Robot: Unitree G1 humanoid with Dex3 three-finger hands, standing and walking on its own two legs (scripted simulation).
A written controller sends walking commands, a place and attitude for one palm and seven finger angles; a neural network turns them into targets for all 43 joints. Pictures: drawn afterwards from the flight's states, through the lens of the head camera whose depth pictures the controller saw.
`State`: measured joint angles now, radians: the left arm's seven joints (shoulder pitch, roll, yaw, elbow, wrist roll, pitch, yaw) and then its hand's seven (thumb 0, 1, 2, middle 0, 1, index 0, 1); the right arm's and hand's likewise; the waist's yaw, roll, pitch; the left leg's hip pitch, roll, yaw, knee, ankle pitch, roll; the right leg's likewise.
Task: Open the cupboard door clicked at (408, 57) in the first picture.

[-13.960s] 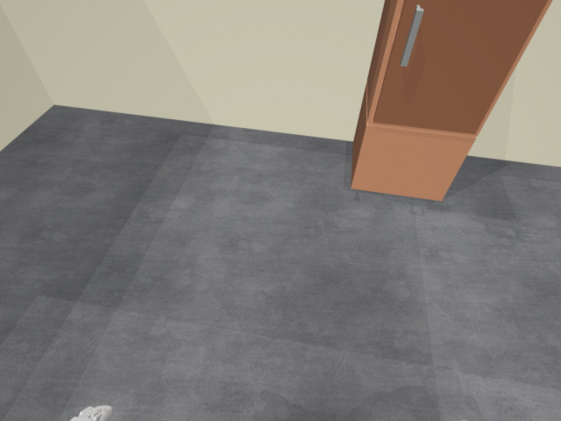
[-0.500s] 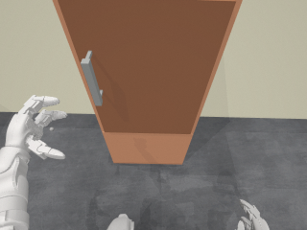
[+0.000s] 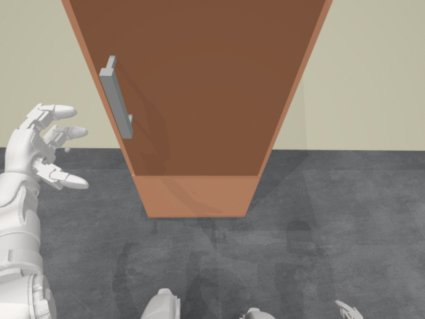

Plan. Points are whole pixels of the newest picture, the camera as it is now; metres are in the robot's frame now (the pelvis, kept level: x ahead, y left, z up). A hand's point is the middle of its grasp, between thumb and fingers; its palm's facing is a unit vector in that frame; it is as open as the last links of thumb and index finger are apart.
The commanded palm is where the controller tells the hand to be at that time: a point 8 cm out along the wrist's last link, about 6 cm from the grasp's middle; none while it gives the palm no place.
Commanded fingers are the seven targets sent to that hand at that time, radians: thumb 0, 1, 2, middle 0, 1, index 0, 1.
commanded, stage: move the hooked fingers beside the handle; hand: left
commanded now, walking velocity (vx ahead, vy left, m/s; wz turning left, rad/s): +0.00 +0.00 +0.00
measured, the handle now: (120, 100) +0.53 +0.22 +0.07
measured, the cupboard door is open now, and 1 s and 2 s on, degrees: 0 0 0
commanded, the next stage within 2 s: slide the fingers in behind the handle in 1.58 s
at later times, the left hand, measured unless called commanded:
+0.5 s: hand (82, 127) +0.44 +0.27 +0.09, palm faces +0.04 -1.00 +0.00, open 14.0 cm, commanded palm +0.42 +0.31 +0.08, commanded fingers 0.00 -0.50 0.30 -0.30 -1.20 -0.30 -1.20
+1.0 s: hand (89, 113) +0.48 +0.27 +0.08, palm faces +0.05 -1.00 +0.00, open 13.9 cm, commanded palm +0.45 +0.31 +0.08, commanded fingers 0.00 -0.50 0.30 -0.30 -1.20 -0.30 -1.20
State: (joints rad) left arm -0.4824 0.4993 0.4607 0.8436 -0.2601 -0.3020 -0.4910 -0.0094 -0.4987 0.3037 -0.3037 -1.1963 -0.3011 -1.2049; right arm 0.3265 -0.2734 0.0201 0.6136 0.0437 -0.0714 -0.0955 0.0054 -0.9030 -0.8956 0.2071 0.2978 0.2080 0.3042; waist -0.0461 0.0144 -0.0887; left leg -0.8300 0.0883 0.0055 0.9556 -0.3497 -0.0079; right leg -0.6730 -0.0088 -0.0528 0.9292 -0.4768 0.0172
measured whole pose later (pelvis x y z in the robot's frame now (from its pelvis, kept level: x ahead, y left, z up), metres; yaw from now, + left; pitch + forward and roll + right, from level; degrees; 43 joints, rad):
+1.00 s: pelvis +0.00 +0.00 -0.01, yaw -2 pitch +19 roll -4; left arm -0.79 0.66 0.54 1.14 -0.15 -0.34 -0.44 -0.01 -0.50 0.30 -0.30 -1.20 -0.30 -1.20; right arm 0.40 -0.28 0.02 0.63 0.03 0.05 -0.07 0.00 -0.90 -0.90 0.21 0.30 0.21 0.30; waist -0.13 0.02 -0.10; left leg -0.99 0.12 0.01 1.03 -0.38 -0.01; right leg -0.84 0.02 -0.04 0.99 -0.49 0.02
